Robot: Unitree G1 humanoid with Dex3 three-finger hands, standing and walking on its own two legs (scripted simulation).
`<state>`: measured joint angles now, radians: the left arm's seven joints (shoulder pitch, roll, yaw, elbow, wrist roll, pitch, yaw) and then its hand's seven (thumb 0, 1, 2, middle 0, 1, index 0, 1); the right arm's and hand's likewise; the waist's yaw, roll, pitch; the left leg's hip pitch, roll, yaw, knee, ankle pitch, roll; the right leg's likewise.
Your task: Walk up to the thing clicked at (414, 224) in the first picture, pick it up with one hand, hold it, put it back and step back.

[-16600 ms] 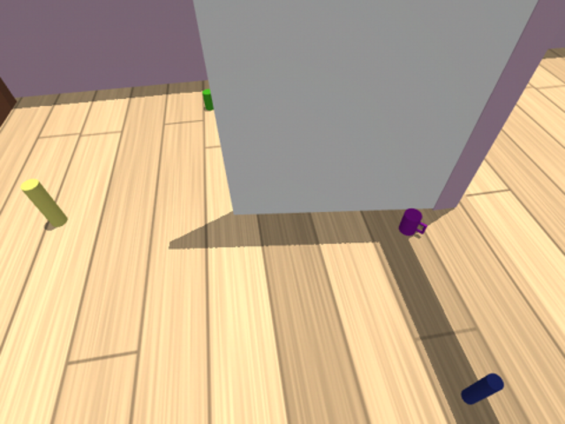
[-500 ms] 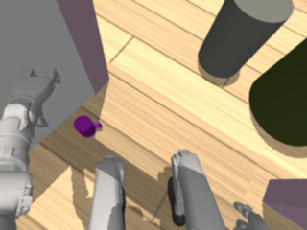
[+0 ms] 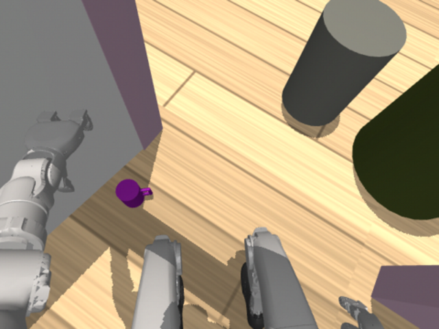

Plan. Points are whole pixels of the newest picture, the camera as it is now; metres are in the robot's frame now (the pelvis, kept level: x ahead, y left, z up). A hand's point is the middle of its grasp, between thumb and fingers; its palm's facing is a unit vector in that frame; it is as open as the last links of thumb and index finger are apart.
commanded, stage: go down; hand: left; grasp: from above
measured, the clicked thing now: (135, 193) +0.48 +0.24 -0.50
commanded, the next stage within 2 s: approach in 1.10 s
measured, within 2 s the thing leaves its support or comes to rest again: neither
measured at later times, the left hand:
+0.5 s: hand (60, 153) +0.44 +0.29 -0.06, palm faces -0.43 -0.02 -0.90, open 14.2 cm
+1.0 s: hand (53, 148) +0.44 +0.29 -0.04, palm faces -0.43 -0.02 -0.90, open 14.0 cm
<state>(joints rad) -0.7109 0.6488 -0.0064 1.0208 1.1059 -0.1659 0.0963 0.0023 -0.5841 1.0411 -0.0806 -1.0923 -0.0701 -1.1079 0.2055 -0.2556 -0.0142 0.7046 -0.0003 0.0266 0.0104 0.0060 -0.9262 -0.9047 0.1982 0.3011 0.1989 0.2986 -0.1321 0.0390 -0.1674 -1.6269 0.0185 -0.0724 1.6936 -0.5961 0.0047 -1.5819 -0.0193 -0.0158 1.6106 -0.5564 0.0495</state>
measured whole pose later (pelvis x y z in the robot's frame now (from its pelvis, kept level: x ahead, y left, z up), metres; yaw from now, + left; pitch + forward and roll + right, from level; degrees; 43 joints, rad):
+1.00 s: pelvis +0.03 +0.00 +0.05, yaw +0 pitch +29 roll -5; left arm -0.66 0.62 0.00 1.07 1.12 -0.15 0.17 0.00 -0.58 1.10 -0.10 -1.09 -0.08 -1.12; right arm 0.23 -0.24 -0.03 0.72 0.00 0.05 0.01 0.01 -0.92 -0.90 0.20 0.30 0.20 0.30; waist -0.12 0.04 -0.17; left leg -1.43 0.03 -0.06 1.51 -0.59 0.01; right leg -1.39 -0.01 -0.01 1.42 -0.54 0.05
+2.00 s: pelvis -0.02 -0.01 -0.17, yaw -2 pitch +36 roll -7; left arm -0.97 0.70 0.08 1.50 1.28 -0.21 0.42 0.00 -0.57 0.94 -0.09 -1.09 -0.11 -1.08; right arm 0.13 -0.21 0.03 0.77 -0.14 -0.07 0.11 0.00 -0.92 -0.90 0.20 0.30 0.20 0.30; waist -0.23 -0.01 -0.08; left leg -2.22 -0.01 -0.12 2.24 -0.66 -0.02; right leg -2.16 -0.01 -0.02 2.15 -0.63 0.06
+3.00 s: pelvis +0.00 -0.01 -0.25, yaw -8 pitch +30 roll -11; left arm -0.99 0.88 0.15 1.74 1.34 -0.27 0.63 0.00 -0.55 1.05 -0.08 -0.97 -0.06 -1.01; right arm 0.11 -0.29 0.15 0.76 -0.26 -0.14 0.22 0.00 -0.91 -0.90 0.20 0.30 0.20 0.30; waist -0.31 -0.08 0.04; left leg -2.36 -0.02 -0.23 2.56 -0.73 -0.03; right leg -2.29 0.03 -0.08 2.41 -0.66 0.07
